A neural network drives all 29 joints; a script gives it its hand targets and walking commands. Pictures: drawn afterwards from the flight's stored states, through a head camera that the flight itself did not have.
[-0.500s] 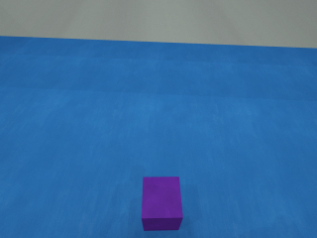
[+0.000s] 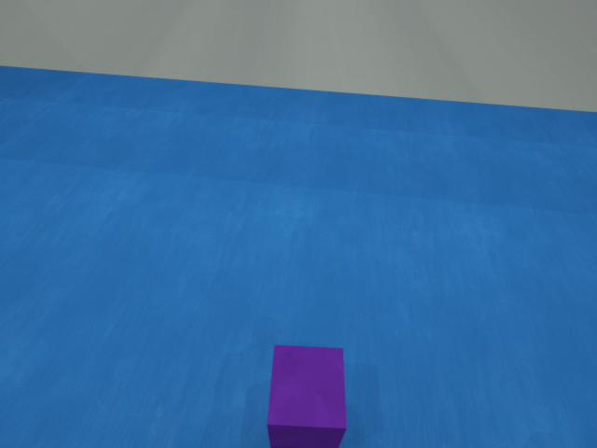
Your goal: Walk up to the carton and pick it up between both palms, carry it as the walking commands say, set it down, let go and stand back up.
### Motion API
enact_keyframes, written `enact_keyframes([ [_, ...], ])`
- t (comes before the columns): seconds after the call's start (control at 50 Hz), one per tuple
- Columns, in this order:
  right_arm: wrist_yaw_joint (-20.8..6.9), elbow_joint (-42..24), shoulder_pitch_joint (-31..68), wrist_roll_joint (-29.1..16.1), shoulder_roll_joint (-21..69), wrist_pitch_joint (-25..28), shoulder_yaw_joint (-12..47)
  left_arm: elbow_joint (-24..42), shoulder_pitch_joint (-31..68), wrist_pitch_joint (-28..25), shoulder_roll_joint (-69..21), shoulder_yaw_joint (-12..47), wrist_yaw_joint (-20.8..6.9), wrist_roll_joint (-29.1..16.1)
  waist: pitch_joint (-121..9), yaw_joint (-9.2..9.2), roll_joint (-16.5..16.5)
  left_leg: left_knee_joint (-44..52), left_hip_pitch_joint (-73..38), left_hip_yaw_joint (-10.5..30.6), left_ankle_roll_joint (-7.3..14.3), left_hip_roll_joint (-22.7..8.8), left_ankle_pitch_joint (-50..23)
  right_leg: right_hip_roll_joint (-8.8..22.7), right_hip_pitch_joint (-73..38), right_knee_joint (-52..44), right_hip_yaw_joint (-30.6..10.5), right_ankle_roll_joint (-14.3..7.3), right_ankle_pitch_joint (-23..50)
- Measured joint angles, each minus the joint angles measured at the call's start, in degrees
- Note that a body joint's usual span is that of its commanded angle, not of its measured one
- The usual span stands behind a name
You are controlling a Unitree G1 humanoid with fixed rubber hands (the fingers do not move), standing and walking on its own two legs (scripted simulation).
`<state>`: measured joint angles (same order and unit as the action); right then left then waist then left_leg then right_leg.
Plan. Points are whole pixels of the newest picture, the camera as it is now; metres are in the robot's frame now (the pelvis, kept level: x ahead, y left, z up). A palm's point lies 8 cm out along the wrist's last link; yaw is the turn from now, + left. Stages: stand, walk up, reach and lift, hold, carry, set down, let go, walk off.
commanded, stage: walk up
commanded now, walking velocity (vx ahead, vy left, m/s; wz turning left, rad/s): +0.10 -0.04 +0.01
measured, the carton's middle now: (306, 398) +0.41 -0.01 -0.65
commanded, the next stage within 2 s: stand in 1.04 s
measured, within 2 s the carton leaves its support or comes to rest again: neither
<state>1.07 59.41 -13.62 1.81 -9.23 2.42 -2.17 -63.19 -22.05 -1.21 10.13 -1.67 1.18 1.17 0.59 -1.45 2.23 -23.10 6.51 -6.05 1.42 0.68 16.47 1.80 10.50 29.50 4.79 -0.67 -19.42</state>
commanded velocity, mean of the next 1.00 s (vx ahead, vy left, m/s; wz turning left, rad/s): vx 0.00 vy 0.00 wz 0.00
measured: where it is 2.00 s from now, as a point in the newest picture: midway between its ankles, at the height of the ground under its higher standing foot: outside the picture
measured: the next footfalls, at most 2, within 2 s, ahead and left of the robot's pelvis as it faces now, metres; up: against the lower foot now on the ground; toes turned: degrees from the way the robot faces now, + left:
right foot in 0.18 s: +0.07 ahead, -0.13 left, +0.00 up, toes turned +11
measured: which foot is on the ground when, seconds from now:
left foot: down 0.00-1.00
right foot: up 0.00-0.16, down 0.18-1.00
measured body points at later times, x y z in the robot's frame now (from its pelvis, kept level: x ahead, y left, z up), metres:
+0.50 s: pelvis +0.03 -0.01 +0.01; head +0.05 -0.01 +0.46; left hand +0.05 +0.21 -0.15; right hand +0.01 -0.23 -0.15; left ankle -0.05 +0.09 -0.74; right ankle +0.04 -0.12 -0.74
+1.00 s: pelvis +0.01 -0.01 +0.01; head +0.02 -0.01 +0.46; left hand +0.01 +0.22 -0.15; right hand -0.01 -0.24 -0.15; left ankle -0.05 +0.09 -0.74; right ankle +0.04 -0.12 -0.74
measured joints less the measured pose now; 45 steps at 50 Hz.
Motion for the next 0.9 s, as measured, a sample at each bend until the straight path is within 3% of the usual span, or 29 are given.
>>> enact_keyframes([
  [0.06, 0.9, 1.06, -1.81, -0.22, 1.15, 0.4, 1.11, 0.11, 1.31, 0.92, 0.38, 0.43, 0.55, -0.78, 1.2, 0.18, 0.89, -0.56, -1.42, -0.14, 1.17, 0.33, 1.16, 0.05, 3.26, 7.55, -1.64, 0.97, -6.29],
  [0.12, 1.38, 1.85, -2.62, -0.73, 2.12, 0.03, 2.06, 0.83, 3.55, 1.07, 0.21, 0.98, 0.72, -0.77, 2.53, 0.25, 0.62, 0.62, -2.63, 0.0, 1.08, 0.22, 1.32, 0.23, 5.07, 6.92, -2.31, 0.99, -2.91],
  [0.2, 1.57, 2.53, -3.32, -1.28, 3.06, -0.41, 2.35, 0.83, 5.68, 1.17, 0.0, 1.01, 1.1, -0.36, 3.31, 0.82, 0.45, -0.86, -2.94, -0.02, 0.65, 0.65, 2.77, 1.14, 3.61, 0.12, -1.84, 0.79, 6.79],
  [0.36, 1.83, 4.49, -4.9, -1.44, 2.14, -1.02, 1.7, 0.05, 8.75, 0.87, -1.53, 1.24, 1.53, -0.39, 2.19, 1.55, -2.56, 1.87, -5.19, 1.18, -0.3, -0.73, 2.32, -0.21, 0.22, -4.06, -0.29, 0.6, 5.92],
  [0.9, 1.39, 4.83, -5.69, -1.16, 0.04, -1.21, 1.83, -0.42, 6.21, 0.73, -0.83, 0.38, 1.04, -0.73, 1.7, 1.96, -2.78, 3.38, -4.9, 2.31, -0.83, -1.33, 0.0, -0.81, -1.07, -8.04, 1.0, -0.05, 9.05],
])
